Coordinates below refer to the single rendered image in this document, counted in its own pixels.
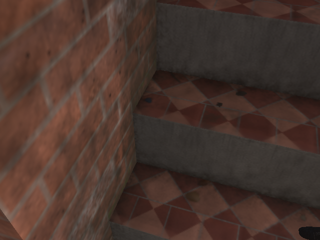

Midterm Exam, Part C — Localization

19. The robot right hand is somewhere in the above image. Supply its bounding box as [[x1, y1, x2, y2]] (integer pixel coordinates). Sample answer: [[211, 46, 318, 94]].
[[298, 226, 320, 240]]

